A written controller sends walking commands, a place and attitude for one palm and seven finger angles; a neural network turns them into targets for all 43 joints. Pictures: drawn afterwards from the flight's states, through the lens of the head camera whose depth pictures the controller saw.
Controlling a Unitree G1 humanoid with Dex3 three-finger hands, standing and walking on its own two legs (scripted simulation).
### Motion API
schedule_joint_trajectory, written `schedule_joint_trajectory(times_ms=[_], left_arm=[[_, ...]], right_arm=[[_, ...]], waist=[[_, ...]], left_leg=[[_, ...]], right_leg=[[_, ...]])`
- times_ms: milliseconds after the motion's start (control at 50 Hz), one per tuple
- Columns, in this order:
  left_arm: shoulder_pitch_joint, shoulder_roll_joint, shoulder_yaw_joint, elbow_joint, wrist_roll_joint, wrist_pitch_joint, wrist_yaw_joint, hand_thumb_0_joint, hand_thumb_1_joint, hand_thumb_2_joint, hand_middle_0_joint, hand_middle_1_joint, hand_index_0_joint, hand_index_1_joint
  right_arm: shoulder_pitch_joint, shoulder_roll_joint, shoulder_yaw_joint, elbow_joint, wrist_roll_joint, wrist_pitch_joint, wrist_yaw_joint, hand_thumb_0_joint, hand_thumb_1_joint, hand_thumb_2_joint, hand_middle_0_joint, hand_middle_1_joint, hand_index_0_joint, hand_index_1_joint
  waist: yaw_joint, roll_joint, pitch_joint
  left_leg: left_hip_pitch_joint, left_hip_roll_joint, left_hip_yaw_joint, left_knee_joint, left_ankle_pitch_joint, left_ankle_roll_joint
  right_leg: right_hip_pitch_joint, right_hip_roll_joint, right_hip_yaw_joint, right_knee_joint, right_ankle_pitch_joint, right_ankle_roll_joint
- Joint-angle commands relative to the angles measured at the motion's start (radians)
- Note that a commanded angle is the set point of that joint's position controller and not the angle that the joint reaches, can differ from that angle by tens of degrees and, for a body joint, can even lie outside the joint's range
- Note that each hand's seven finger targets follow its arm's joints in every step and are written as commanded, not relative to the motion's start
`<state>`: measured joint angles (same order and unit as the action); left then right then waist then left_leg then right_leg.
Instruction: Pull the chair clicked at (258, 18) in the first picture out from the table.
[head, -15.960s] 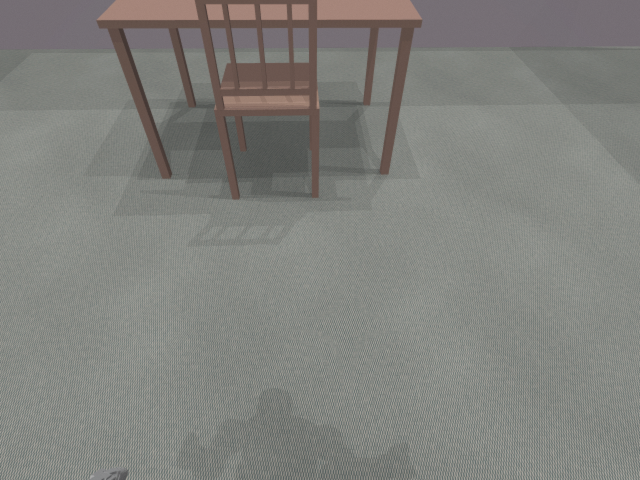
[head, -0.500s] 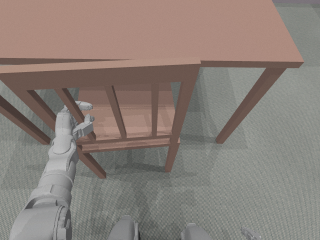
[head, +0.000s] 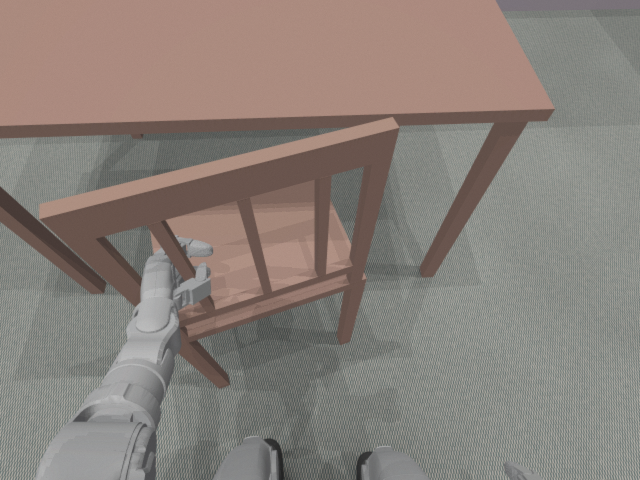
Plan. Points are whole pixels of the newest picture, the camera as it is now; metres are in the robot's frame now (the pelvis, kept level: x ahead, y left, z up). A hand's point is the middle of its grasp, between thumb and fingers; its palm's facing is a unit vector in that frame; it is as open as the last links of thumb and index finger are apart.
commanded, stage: step backward, pulling the chair out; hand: left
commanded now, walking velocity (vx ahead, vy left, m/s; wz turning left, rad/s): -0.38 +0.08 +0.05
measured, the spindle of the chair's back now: (256, 250) +0.43 +0.09 -0.06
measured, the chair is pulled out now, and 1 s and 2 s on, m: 0.11 0.17 0.36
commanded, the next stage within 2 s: none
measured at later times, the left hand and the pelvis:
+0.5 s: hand (208, 316) +0.33 +0.15 -0.06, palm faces +0.13 -0.97 -0.20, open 5.0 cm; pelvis -0.04 -0.01 -0.01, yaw +1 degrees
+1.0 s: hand (211, 328) +0.31 +0.15 -0.06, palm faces +0.12 -0.97 -0.19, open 5.0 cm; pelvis -0.07 -0.01 +0.00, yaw +1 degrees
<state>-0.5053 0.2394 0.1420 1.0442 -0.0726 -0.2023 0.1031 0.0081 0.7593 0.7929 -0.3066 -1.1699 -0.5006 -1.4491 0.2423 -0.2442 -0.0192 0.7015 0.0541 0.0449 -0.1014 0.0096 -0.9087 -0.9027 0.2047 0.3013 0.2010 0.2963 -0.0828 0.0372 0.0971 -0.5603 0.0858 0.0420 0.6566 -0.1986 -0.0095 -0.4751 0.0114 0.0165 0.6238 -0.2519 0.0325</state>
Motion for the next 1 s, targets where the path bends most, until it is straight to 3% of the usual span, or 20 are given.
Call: schedule_joint_trajectory(times_ms=[0, 60, 100, 160, 200, 260, 320, 360, 420, 460, 520, 560, 600, 660, 720, 780, 820, 880, 920, 980], left_arm=[[-0.307, 0.231, -0.017, -0.162, 0.038, -0.084, 0.015, 0.0, 0.9, 0.9, -0.5, -1.45, -0.5, -1.45], [-0.334, 0.233, -0.028, -0.136, 0.041, -0.101, 0.027, 0.0, 0.9, 0.9, -0.5, -1.45, -0.5, -1.45], [-0.331, 0.213, -0.039, -0.128, 0.044, -0.106, 0.029, 0.0, 0.9, 0.9, -0.5, -1.45, -0.5, -1.45], [-0.342, 0.189, -0.051, -0.127, 0.042, -0.116, 0.028, 0.0, 0.9, 0.9, -0.5, -1.45, -0.5, -1.45], [-0.349, 0.165, -0.07, -0.141, 0.038, -0.121, 0.022, 0.0, 0.9, 0.9, -0.5, -1.45, -0.5, -1.45], [-0.35, 0.139, -0.077, -0.157, 0.033, -0.117, 0.023, 0.0, 0.9, 0.9, -0.5, -1.45, -0.5, -1.45], [-0.339, 0.16, -0.058, -0.151, 0.039, -0.108, 0.022, 0.0, 0.9, 0.9, -0.5, -1.45, -0.5, -1.45], [-0.356, 0.145, -0.075, -0.163, 0.041, -0.099, 0.016, 0.0, 0.9, 0.9, -0.5, -1.45, -0.5, -1.45], [-0.327, 0.209, -0.036, -0.146, 0.044, -0.092, 0.024, 0.0, 0.9, 0.9, -0.5, -1.45, -0.5, -1.45], [-0.328, 0.219, -0.044, -0.137, 0.049, -0.096, 0.033, 0.0, 0.9, 0.9, -0.5, -1.45, -0.5, -1.45], [-0.312, 0.235, -0.023, -0.141, 0.056, -0.083, 0.042, 0.0, 0.9, 0.9, -0.5, -1.45, -0.5, -1.45], [-0.346, 0.219, -0.038, -0.162, 0.052, -0.073, 0.036, 0.0, 0.9, 0.9, -0.5, -1.45, -0.5, -1.45], [-0.348, 0.197, -0.047, -0.155, 0.048, -0.072, 0.031, 0.0, 0.9, 0.9, -0.5, -1.45, -0.5, -1.45], [-0.375, 0.123, -0.086, -0.175, 0.042, -0.083, 0.017, 0.0, 0.9, 0.9, -0.5, -1.45, -0.5, -1.45], [-0.363, 0.126, -0.068, -0.174, 0.047, -0.08, 0.014, 0.0, 0.9, 0.9, -0.5, -1.45, -0.5, -1.45], [-0.372, 0.111, -0.083, -0.18, 0.06, -0.092, 0.007, 0.0, 0.9, 0.9, -0.5, -1.45, -0.5, -1.45], [-0.325, 0.183, -0.029, -0.175, 0.058, -0.089, 0.007, 0.0, 0.9, 0.9, -0.5, -1.45, -0.5, -1.45], [-0.34, 0.216, -0.033, -0.204, 0.054, -0.094, 0.012, 0.0, 0.9, 0.9, -0.5, -1.45, -0.5, -1.45], [-0.284, 0.258, -0.008, -0.169, 0.049, -0.071, 0.019, 0.0, 0.9, 0.9, -0.5, -1.45, -0.5, -1.45], [-0.29, 0.2, -0.025, -0.194, 0.054, -0.042, 0.017, 0.0, 0.9, 0.9, -0.5, -1.45, -0.5, -1.45]], right_arm=[[0.034, -0.161, -0.049, -0.07, -0.001, -0.062, -0.021, 0.0, -0.9, -0.9, 0.2, 0.3, 0.2, 0.3], [0.029, -0.165, -0.049, -0.04, 0.002, -0.086, -0.028, 0.0, -0.9, -0.9, 0.2, 0.3, 0.2, 0.3], [0.019, -0.165, -0.044, -0.022, -0.003, -0.102, -0.032, 0.0, -0.9, -0.9, 0.2, 0.3, 0.2, 0.3], [0.016, -0.176, -0.046, -0.017, 0.0, -0.115, -0.038, 0.0, -0.9, -0.9, 0.2, 0.3, 0.2, 0.3], [0.006, -0.175, -0.04, -0.029, -0.002, -0.122, -0.037, 0.0, -0.9, -0.9, 0.2, 0.3, 0.2, 0.3], [0.004, -0.174, -0.035, -0.027, -0.008, -0.13, -0.039, 0.0, -0.9, -0.9, 0.2, 0.3, 0.2, 0.3], [0.014, -0.17, -0.036, -0.019, -0.018, -0.137, -0.039, 0.0, -0.9, -0.9, 0.2, 0.3, 0.2, 0.3], [0.0, -0.159, -0.03, -0.028, -0.018, -0.138, -0.035, 0.0, -0.9, -0.9, 0.2, 0.3, 0.2, 0.3], [0.008, -0.169, -0.038, -0.042, -0.014, -0.142, -0.036, 0.0, -0.9, -0.9, 0.2, 0.3, 0.2, 0.3], [0.022, -0.157, -0.039, -0.029, -0.011, -0.145, -0.032, 0.0, -0.9, -0.9, 0.2, 0.3, 0.2, 0.3], [0.006, -0.155, -0.032, 0.008, -0.02, -0.144, -0.031, 0.0, -0.9, -0.9, 0.2, 0.3, 0.2, 0.3], [-0.001, -0.156, -0.027, 0.017, -0.015, -0.138, -0.035, 0.0, -0.9, -0.9, 0.2, 0.3, 0.2, 0.3], [0.008, -0.182, -0.039, 0.01, -0.008, -0.132, -0.042, 0.0, -0.9, -0.9, 0.2, 0.3, 0.2, 0.3], [-0.011, -0.176, -0.033, -0.019, -0.013, -0.115, -0.037, 0.0, -0.9, -0.9, 0.2, 0.3, 0.2, 0.3], [0.008, -0.165, -0.038, -0.023, -0.03, -0.111, -0.027, 0.0, -0.9, -0.9, 0.2, 0.3, 0.2, 0.3], [0.023, -0.156, -0.034, -0.014, -0.033, -0.117, -0.012, 0.0, -0.9, -0.9, 0.2, 0.3, 0.2, 0.3], [0.029, -0.167, -0.047, -0.027, -0.024, -0.11, -0.018, 0.0, -0.9, -0.9, 0.2, 0.3, 0.2, 0.3], [0.014, -0.149, -0.05, -0.042, -0.013, -0.104, -0.026, 0.0, -0.9, -0.9, 0.2, 0.3, 0.2, 0.3], [-0.016, -0.156, -0.045, -0.041, -0.014, -0.1, -0.031, 0.0, -0.9, -0.9, 0.2, 0.3, 0.2, 0.3], [-0.024, -0.148, -0.021, -0.027, -0.028, -0.103, -0.035, 0.0, -0.9, -0.9, 0.2, 0.3, 0.2, 0.3]], waist=[[0.026, 0.009, -0.392], [0.023, -0.067, -0.363], [0.031, -0.064, -0.368], [0.038, -0.031, -0.38], [0.043, 0.027, -0.345], [0.056, 0.138, -0.382], [0.054, 0.138, -0.411], [0.055, 0.134, -0.376], [0.055, 0.03, -0.326], [0.041, -0.125, -0.336], [0.043, -0.147, -0.415], [0.036, -0.149, -0.425], [0.042, -0.129, -0.403], [0.059, 0.115, -0.424], [0.066, 0.164, -0.442], [0.055, 0.165, -0.436], [0.051, 0.078, -0.473], [0.028, -0.054, -0.491], [0.048, -0.111, -0.446], [0.04, -0.148, -0.427]], left_leg=[[0.247, 0.035, -0.069, -0.073, -0.06, 0.012], [0.281, -0.008, -0.055, -0.033, -0.183, -0.004], [0.291, 0.003, -0.071, -0.068, -0.124, 0.001], [0.308, 0.049, -0.12, -0.139, -0.059, 0.023], [0.296, 0.083, -0.169, -0.201, -0.2, 0.043], [0.3, 0.158, -0.271, -0.246, -0.135, 0.084], [0.326, 0.158, -0.237, -0.186, 0.032, 0.083], [0.228, 0.151, -0.211, -0.183, -0.048, 0.075], [0.121, 0.065, -0.142, -0.1, -0.267, 0.036], [0.176, -0.029, -0.076, 0.077, -0.291, -0.017], [0.214, -0.064, -0.089, 0.143, -0.154, -0.036], [0.231, -0.034, -0.11, 0.01, -0.052, -0.032], [0.269, 0.021, -0.136, -0.095, 0.172, -0.006], [0.312, 0.141, -0.262, -0.195, 0.251, 0.065], [0.375, 0.191, -0.299, -0.153, 0.452, 0.106], [0.395, 0.175, -0.252, -0.074, 0.587, 0.089], [0.312, 0.142, -0.215, -0.04, 0.469, 0.053], [0.243, 0.005, -0.1, 0.084, 0.089, -0.031], [0.197, -0.054, -0.118, 0.197, -0.248, -0.046], [0.198, -0.03, -0.148, 0.034, -0.181, -0.036]], right_leg=[[0.099, -0.135, 0.081, -0.156, -0.004, -0.036], [0.036, -0.206, 0.142, -0.242, -0.125, -0.064], [0.053, -0.188, 0.111, -0.215, -0.086, -0.05], [0.063, -0.116, 0.046, -0.137, -0.073, -0.024], [0.012, -0.08, 0.023, -0.097, -0.22, -0.021], [0.036, -0.043, -0.006, 0.066, -0.138, -0.032], [0.074, -0.049, 0.001, 0.042, -0.063, -0.033], [0.125, -0.06, 0.01, 0.03, -0.083, -0.038], [0.123, -0.124, 0.112, -0.092, -0.201, -0.07], [0.051, -0.276, 0.275, -0.254, -0.247, -0.128], [0.176, -0.357, 0.25, -0.208, 0.244, -0.155], [0.24, -0.323, 0.168, -0.122, 0.427, -0.114], [0.213, -0.218, 0.083, -0.084, 0.374, -0.054], [0.156, -0.081, -0.017, 0.087, 0.08, -0.019], [0.105, -0.058, -0.009, 0.132, -0.103, -0.03], [0.164, -0.077, 0.009, 0.021, 0.08, -0.04], [0.276, -0.096, 0.036, -0.022, 0.308, -0.047], [0.302, -0.294, 0.228, -0.14, 0.465, -0.126], [0.26, -0.393, 0.283, -0.214, 0.424, -0.181], [0.335, -0.355, 0.155, -0.124, 0.575, -0.142]])
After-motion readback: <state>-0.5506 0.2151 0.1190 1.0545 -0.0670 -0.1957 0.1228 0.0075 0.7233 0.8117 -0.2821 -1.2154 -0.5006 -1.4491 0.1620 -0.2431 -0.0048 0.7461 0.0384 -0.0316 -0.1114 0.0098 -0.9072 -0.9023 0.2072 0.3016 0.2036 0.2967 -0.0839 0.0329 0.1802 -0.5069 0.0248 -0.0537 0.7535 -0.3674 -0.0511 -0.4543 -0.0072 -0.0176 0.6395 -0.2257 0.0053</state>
